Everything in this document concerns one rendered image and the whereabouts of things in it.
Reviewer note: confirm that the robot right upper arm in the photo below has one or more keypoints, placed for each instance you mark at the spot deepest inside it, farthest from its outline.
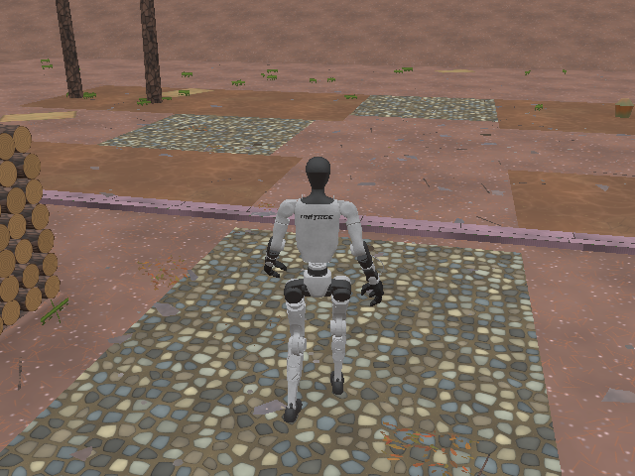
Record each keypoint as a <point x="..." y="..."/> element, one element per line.
<point x="349" y="210"/>

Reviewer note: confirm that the left robot foot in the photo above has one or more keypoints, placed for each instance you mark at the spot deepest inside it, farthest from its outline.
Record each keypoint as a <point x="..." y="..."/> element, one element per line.
<point x="290" y="414"/>

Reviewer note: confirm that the robot left hand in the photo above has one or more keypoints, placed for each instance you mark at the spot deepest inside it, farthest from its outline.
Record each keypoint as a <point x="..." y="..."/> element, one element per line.
<point x="270" y="272"/>

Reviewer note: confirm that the robot right hand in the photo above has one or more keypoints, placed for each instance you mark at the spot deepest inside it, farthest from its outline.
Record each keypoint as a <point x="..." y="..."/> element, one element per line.
<point x="377" y="291"/>

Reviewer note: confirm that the robot left upper arm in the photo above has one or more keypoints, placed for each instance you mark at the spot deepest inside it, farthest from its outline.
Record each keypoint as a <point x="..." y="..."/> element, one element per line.
<point x="286" y="209"/>

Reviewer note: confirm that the robot left forearm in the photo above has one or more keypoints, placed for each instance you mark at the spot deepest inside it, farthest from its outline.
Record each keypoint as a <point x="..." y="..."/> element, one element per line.
<point x="271" y="256"/>

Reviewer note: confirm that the robot torso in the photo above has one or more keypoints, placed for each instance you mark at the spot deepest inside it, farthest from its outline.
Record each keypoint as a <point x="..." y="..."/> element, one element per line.
<point x="317" y="227"/>

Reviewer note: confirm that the robot right forearm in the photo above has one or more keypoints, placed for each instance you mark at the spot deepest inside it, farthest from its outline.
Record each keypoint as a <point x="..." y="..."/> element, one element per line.
<point x="368" y="267"/>

